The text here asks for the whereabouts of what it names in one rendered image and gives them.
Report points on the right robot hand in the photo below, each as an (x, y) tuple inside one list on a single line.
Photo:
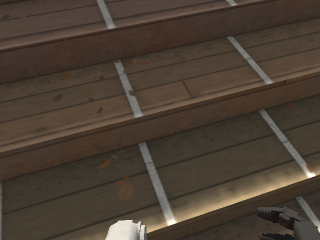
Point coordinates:
[(290, 219)]

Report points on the left robot thigh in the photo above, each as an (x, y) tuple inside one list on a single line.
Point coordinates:
[(127, 230)]

